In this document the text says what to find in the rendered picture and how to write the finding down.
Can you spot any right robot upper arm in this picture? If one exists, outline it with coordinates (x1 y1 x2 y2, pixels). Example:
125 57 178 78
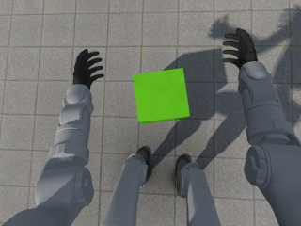
244 143 301 226

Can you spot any carton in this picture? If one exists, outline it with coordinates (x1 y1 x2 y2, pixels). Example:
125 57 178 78
133 68 190 124

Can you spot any robot right hand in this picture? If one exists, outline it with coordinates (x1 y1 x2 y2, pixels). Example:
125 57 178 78
222 28 258 71

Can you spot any right robot foot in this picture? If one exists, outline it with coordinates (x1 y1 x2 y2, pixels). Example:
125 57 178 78
175 155 190 198

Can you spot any robot foot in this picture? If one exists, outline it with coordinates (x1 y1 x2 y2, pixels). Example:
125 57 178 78
136 147 150 166
175 155 190 198

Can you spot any robot left hand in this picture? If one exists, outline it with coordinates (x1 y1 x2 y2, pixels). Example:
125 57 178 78
72 49 104 90

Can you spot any robot left forearm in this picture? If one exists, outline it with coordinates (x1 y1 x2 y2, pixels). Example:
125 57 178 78
35 84 94 205

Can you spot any left robot foot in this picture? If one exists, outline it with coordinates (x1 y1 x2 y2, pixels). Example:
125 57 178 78
136 147 150 166

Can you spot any robot right forearm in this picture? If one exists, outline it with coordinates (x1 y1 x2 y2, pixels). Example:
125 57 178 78
237 61 301 148

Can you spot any left robot upper arm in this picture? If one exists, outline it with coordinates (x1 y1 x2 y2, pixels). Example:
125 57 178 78
2 165 94 226

